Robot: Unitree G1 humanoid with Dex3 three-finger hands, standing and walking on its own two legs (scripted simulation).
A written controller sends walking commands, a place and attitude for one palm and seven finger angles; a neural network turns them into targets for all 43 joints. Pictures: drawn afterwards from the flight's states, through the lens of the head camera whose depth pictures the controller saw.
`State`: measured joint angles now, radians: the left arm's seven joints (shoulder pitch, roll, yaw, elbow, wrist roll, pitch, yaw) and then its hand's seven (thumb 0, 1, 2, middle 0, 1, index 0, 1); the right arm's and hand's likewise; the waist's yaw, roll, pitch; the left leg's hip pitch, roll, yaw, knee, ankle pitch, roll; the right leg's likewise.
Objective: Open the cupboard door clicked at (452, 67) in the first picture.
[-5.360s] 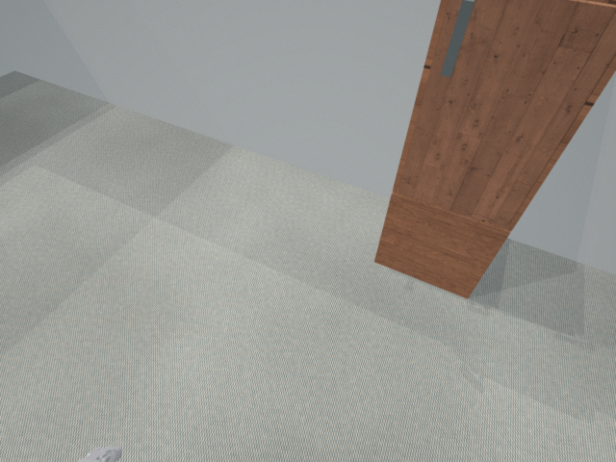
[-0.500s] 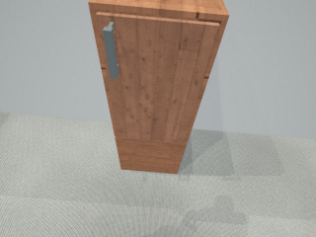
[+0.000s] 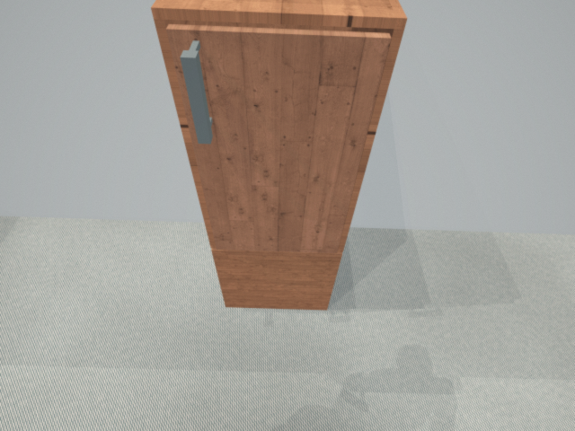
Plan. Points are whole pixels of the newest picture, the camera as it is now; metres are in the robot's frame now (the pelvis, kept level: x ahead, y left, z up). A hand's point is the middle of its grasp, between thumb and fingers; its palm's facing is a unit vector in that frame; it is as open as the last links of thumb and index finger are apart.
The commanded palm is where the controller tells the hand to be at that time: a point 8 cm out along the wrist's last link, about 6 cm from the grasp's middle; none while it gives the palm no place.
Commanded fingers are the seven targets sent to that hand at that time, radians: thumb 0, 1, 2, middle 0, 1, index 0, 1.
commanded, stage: look again from close up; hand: left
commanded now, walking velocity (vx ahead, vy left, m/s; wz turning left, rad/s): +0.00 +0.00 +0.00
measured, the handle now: (200, 94) +0.58 +0.18 +0.15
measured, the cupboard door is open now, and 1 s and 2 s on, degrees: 0 0 0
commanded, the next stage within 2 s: shuffle to correct the standing spot in 0.38 s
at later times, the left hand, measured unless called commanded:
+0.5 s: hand out of the picture -0.04 +0.15 -0.18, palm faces +0.04 -0.98 -0.18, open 7.4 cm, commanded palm none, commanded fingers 0.00 0.90 0.90 -0.20 -0.30 -0.20 -0.30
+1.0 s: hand out of the picture -0.03 +0.13 -0.19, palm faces +0.09 -0.99 -0.12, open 7.4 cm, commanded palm none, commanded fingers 0.00 0.90 0.90 -0.20 -0.30 -0.20 -0.30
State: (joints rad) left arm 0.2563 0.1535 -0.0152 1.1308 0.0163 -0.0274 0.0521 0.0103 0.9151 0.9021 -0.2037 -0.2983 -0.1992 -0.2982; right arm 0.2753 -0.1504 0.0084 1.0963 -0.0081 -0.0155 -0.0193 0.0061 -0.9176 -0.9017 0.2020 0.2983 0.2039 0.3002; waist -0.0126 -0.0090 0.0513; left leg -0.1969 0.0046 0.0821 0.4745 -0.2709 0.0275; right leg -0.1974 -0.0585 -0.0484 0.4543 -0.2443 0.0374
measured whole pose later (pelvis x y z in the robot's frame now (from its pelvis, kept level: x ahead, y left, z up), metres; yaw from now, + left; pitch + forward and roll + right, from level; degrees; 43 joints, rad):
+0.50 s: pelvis -0.03 -0.01 +0.00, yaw +1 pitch -2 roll +0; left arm 0.33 0.14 -0.01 1.09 0.02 -0.01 0.03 0.01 0.91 0.90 -0.20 -0.30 -0.20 -0.30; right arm 0.31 -0.15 0.00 1.07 -0.01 -0.01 -0.02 0.01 -0.91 -0.90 0.20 0.30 0.20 0.30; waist 0.00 0.00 0.01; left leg -0.22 0.00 0.07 0.46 -0.22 0.02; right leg -0.23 -0.06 -0.06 0.48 -0.22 0.02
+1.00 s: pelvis +0.03 -0.02 -0.01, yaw +1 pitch +0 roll +0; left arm 0.43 0.12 0.03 1.12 0.02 -0.02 0.01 0.01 0.91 0.90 -0.20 -0.30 -0.20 -0.30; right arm 0.35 -0.11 -0.01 1.09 -0.02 -0.06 -0.02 0.01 -0.91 -0.90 0.20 0.30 0.20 0.30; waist 0.01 -0.05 0.00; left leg -0.21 0.02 0.08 0.59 -0.37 0.01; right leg -0.25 -0.04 -0.07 0.70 -0.42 -0.02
